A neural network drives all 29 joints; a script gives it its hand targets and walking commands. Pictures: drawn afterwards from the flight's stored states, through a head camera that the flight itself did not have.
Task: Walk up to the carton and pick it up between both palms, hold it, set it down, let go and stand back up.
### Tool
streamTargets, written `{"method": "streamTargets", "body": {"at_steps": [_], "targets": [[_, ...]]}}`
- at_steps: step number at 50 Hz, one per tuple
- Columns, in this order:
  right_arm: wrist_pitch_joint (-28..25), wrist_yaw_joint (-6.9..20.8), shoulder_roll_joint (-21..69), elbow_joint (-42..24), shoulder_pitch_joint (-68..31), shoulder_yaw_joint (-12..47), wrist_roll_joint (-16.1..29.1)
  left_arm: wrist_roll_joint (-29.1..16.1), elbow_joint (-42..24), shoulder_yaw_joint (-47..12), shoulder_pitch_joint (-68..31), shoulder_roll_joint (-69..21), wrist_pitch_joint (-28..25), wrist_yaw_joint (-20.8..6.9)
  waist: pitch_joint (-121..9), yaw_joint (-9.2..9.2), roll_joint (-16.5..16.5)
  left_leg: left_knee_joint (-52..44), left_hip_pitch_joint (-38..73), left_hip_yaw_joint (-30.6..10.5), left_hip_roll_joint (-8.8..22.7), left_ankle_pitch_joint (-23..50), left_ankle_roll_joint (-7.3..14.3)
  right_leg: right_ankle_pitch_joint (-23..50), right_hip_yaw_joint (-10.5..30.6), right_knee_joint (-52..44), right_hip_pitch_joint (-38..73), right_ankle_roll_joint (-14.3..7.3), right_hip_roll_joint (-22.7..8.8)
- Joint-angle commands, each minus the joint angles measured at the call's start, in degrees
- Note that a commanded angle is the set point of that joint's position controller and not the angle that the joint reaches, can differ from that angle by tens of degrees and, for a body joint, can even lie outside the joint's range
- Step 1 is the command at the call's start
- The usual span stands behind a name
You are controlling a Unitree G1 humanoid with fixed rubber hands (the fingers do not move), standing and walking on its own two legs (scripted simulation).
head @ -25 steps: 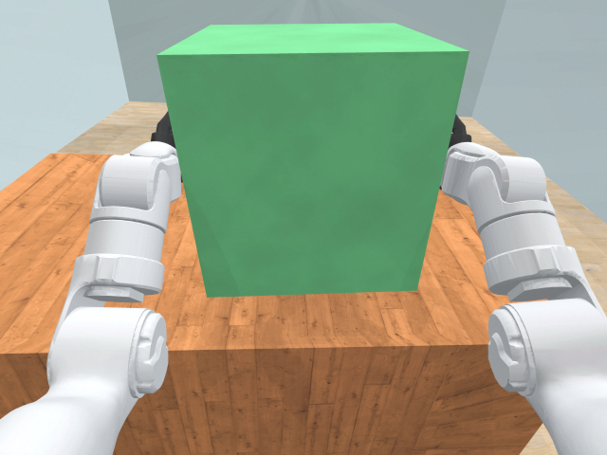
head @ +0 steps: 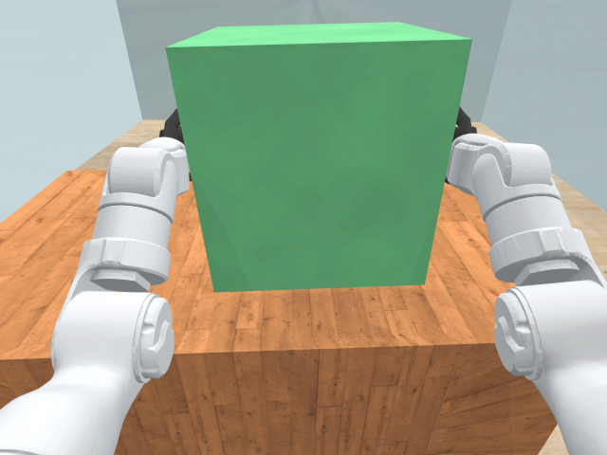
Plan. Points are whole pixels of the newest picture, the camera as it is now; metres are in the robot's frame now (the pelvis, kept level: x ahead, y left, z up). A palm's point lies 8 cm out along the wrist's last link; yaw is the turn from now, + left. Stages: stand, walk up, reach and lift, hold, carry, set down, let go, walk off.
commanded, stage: hold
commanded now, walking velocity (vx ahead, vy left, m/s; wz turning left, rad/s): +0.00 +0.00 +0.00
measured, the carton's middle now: (313, 146) +0.41 +0.01 +0.31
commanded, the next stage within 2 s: set down in 1.48 s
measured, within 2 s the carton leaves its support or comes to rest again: neither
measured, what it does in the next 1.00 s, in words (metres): stands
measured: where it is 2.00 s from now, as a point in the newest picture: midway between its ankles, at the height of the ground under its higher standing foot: outside the picture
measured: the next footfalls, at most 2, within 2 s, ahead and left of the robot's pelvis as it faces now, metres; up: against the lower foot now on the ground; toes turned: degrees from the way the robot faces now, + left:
none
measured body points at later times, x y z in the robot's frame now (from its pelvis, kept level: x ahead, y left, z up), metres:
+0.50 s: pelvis +0.01 +0.00 +0.00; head -0.08 +0.01 +0.44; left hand +0.40 +0.18 +0.29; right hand +0.39 -0.17 +0.30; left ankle +0.02 +0.13 -0.74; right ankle +0.04 -0.11 -0.74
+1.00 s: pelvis +0.01 +0.00 +0.00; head -0.09 +0.01 +0.44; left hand +0.39 +0.19 +0.29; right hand +0.39 -0.16 +0.30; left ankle +0.02 +0.13 -0.74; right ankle +0.04 -0.11 -0.74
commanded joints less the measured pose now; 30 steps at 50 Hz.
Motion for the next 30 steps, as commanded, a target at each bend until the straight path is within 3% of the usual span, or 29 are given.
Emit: {"method": "streamTargets", "body": {"at_steps": [1,3,4,5,6,7,8,10,11,12,14,15,16,17,18,19,20,21,22,24,25,26,27,28,29,30], "targets": [[-3.9,10.8,39.7,-21.0,-65.4,6.2,12.1,-11.8,-17.9,-13.8,-65.7,-40.4,-6.8,-10.3,-23.3,-1.97,1.5,-5.6,4.2,1.5,-1.1,3.9,0.3,2.8,1.5,-2.2,12.7,0.8,-0.7],[-3.6,10.6,39.3,-20.8,-63.0,7.2,11.9,-11.6,-18.1,-12.9,-62.3,-39.8,-6.1,-11.1,-23.0,-1.88,0.5,-5.1,4.0,1.2,-1.4,6.7,0.4,6.0,1.5,-2.0,14.1,1.1,-0.8],[-4.1,10.3,38.9,-23.1,-65.5,6.6,12.0,-12.9,-19.6,-14.0,-64.3,-40.1,-6.5,-11.4,-25.7,-2.86,-0.5,-4.8,4.6,1.5,-1.8,6.5,0.0,6.1,1.0,-1.8,14.7,1.0,-1.0],[-3.7,10.2,39.2,-20.1,-63.9,5.2,11.2,-12.1,-19.0,-13.0,-65.3,-39.4,-6.7,-11.5,-24.4,-2.98,0.0,-5.3,4.7,1.8,-2.0,5.2,0.0,4.8,1.2,-2.2,14.0,0.9,-1.5],[-3.3,10.3,39.0,-16.8,-63.3,4.8,10.0,-9.8,-15.8,-9.7,-64.2,-36.7,-6.6,-11.8,-19.6,-1.23,-1.6,-5.7,3.0,1.9,-2.2,2.9,0.5,2.0,1.9,-3.0,12.4,1.6,-1.6],[-3.8,10.0,41.6,-19.9,-67.3,7.0,11.5,-9.7,-16.5,-9.9,-66.1,-35.9,-7.0,-12.2,-22.3,0.14,-3.5,-5.6,2.0,2.7,-2.3,4.0,1.3,2.9,1.9,-2.9,15.3,1.9,-1.7],[-3.9,9.7,41.4,-20.7,-64.5,7.5,12.0,-10.2,-15.3,-9.3,-62.6,-36.7,-7.0,-12.6,-22.2,-0.74,-4.4,-5.6,1.8,2.4,-2.8,4.5,1.5,4.8,2.1,-2.6,16.1,2.0,-2.1],[-4.3,9.2,41.2,-25.0,-67.8,9.9,13.2,-9.8,-14.4,-9.6,-60.4,-37.7,-6.9,-13.0,-25.4,0.26,-4.3,-5.5,3.1,1.9,-2.3,7.2,1.2,8.4,1.8,-1.5,19.3,2.0,-1.7],[-4.4,9.0,41.3,-26.1,-67.4,9.7,13.1,-10.9,-17.2,-11.2,-62.6,-38.3,-7.6,-12.9,-26.2,-1.25,-3.2,-4.5,3.9,1.6,-2.6,6.9,0.8,8.8,1.9,-1.3,18.6,1.6,-1.8],[-4.0,9.0,40.4,-23.9,-66.3,8.8,12.9,-10.3,-16.6,-11.3,-62.8,-38.4,-7.4,-12.7,-24.6,-1.27,-1.5,-4.9,4.0,1.8,-2.5,6.8,0.6,8.5,2.3,-1.4,17.8,1.4,-1.7],[-4.4,9.3,40.1,-23.9,-66.5,8.4,13.1,-10.2,-16.3,-11.0,-62.8,-37.6,-7.1,-12.6,-22.7,-1.49,-1.8,-5.5,3.5,2.1,-1.9,6.3,0.5,7.1,1.4,-1.6,16.7,1.6,-1.2],[-4.4,9.3,40.9,-24.8,-65.9,8.6,13.1,-11.1,-18.1,-12.1,-63.5,-38.5,-7.4,-12.7,-24.3,-1.48,-0.3,-5.3,3.7,2.1,-2.3,5.6,0.2,6.4,1.7,-1.4,17.1,1.4,-1.2],[-4.4,9.4,40.0,-24.3,-66.8,7.1,12.5,-13.0,-21.0,-14.9,-68.4,-39.3,-8.1,-12.3,-25.1,-4.47,0.8,-5.0,5.1,2.0,-2.3,4.8,-0.1,4.6,1.2,-1.5,14.6,1.0,-1.0],[-4.0,9.6,42.5,-25.6,-63.3,9.2,13.6,-12.7,-23.2,-15.1,-64.9,-39.7,-8.0,-12.0,-27.0,-1.90,0.2,-5.3,5.7,1.4,-1.5,7.7,0.1,8.0,1.5,-1.2,15.9,1.2,-0.7],[-3.6,9.8,40.6,-23.2,-64.9,8.2,13.1,-12.3,-22.8,-14.1,-67.8,-39.2,-7.5,-11.6,-25.3,-3.06,1.3,-4.6,4.5,2.0,-2.0,7.3,-0.6,7.6,1.3,-1.0,15.4,0.9,-0.6],[-3.9,9.6,41.5,-28.1,-62.4,10.8,15.2,-13.1,-25.3,-16.0,-63.3,-40.5,-7.1,-11.4,-29.4,-2.35,1.7,-3.9,6.9,1.2,-1.7,13.1,-0.9,13.5,1.7,-0.3,18.0,1.1,-0.6],[-3.6,9.6,40.0,-26.9,-63.9,8.6,14.3,-12.0,-24.5,-14.5,-64.2,-39.8,-6.8,-11.4,-28.1,-2.62,1.6,-3.6,6.2,1.6,-1.8,12.3,-1.0,12.5,1.3,-0.5,16.7,1.4,-0.1],[-3.7,9.8,39.2,-27.6,-62.7,9.6,14.5,-12.6,-26.9,-16.3,-63.8,-41.6,-6.4,-11.2,-29.8,-3.73,3.7,-3.4,8.3,1.4,-1.8,14.8,-2.0,14.1,0.6,0.1,16.4,1.1,-0.1],[-3.9,9.7,40.1,-30.5,-59.8,11.8,15.8,-13.3,-31.3,-17.6,-60.5,-42.4,-5.9,-11.0,-32.0,-3.26,4.2,-2.1,9.7,0.5,-1.4,20.5,-2.5,18.5,0.7,0.7,19.9,1.0,0.9],[-3.4,9.4,37.7,-31.2,-57.3,11.7,16.8,-11.4,-32.0,-16.4,-58.1,-40.2,-4.7,-10.9,-29.3,-2.55,3.0,-1.3,11.5,0.8,-1.5,22.3,-2.6,21.2,0.9,0.3,19.8,0.8,0.7],[-2.9,9.5,37.0,-27.4,-57.4,10.1,15.4,-8.8,-29.0,-13.1,-58.6,-36.9,-4.2,-11.3,-24.0,-1.61,2.5,-2.4,9.6,1.3,-1.9,17.2,-1.9,17.0,0.6,-0.6,17.5,1.5,0.4],[-3.6,9.7,37.5,-31.2,-60.4,11.4,16.3,-10.8,-31.7,-16.0,-59.9,-38.9,-4.3,-11.3,-28.2,-2.95,2.8,-2.4,10.5,1.3,-1.9,17.5,-2.1,16.7,0.1,0.2,17.9,1.3,0.3],[-3.4,9.7,38.8,-31.6,-59.6,13.0,16.5,-10.7,-31.3,-15.0,-59.2,-37.9,-4.7,-11.3,-26.4,-1.09,1.7,-2.9,8.7,1.3,-1.8,16.1,-1.5,16.2,0.9,0.1,18.5,1.4,0.1],[-3.4,9.9,37.2,-31.1,-62.8,11.2,15.5,-10.9,-29.4,-15.6,-60.6,-39.3,-4.5,-11.1,-25.6,-2.80,1.9,-3.6,7.7,1.2,-1.8,13.1,-1.2,13.0,0.4,-0.1,17.0,1.3,-0.1],[-3.7,9.8,38.3,-32.1,-58.6,12.7,16.0,-11.5,-32.8,-17.3,-58.8,-39.2,-4.5,-10.8,-26.4,-2.27,1.9,-2.6,9.3,1.1,-1.8,17.1,-1.7,17.0,0.6,0.4,17.2,1.3,-0.3],[-3.4,9.9,38.6,-30.4,-61.9,11.8,15.5,-9.6,-28.0,-14.4,-59.6,-37.3,-4.1,-10.8,-22.8,-0.53,0.7,-3.4,7.8,1.8,-2.0,12.5,-1.1,12.1,0.7,-0.5,15.3,1.8,-0.1]]}}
